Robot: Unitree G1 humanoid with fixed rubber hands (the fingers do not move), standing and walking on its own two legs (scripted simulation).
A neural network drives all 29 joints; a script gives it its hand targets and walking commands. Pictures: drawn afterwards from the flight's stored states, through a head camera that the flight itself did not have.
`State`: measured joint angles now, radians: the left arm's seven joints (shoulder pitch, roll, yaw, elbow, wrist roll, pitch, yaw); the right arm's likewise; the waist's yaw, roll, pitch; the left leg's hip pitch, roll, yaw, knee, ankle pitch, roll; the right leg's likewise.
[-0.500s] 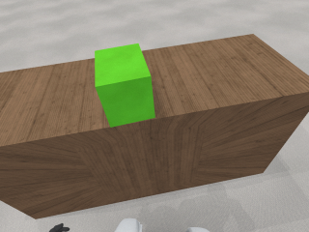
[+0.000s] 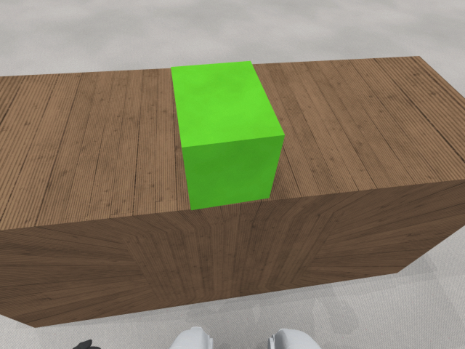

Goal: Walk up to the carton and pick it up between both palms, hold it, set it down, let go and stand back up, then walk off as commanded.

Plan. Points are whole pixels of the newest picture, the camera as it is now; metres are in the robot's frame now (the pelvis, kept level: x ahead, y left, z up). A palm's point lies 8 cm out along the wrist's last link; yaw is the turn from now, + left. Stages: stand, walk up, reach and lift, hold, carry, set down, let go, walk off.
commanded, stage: walk up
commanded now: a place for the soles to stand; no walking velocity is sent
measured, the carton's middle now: (221, 134) +0.51 +0.04 +0.06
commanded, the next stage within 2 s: none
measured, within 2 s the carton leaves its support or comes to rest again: neither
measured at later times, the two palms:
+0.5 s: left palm out of the picture +0.11 +0.28 -0.09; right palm out of the picture +0.10 -0.32 -0.10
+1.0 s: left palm out of the picture +0.10 +0.29 -0.09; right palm out of the picture +0.10 -0.31 -0.10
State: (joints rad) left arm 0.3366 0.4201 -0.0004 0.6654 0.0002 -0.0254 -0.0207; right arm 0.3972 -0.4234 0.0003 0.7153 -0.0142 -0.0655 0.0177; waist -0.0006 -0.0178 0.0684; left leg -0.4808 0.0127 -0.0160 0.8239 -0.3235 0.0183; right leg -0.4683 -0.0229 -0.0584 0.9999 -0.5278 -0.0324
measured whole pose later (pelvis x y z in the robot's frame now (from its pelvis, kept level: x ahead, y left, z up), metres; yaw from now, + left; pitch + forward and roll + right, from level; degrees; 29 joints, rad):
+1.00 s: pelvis +0.01 -0.01 -0.01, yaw +2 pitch -2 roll -1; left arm 0.30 0.40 0.00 0.67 0.00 -0.04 -0.01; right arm 0.32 -0.42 0.00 0.72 -0.03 -0.04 0.01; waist 0.00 0.02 0.07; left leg -0.47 0.00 -0.02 0.87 -0.37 0.01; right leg -0.39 -0.05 -0.07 0.87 -0.45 -0.01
